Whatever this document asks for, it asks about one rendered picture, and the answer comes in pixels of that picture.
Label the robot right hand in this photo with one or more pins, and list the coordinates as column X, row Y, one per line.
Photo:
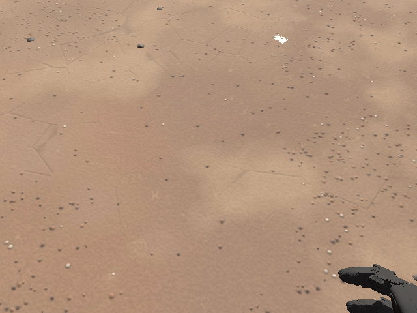
column 384, row 281

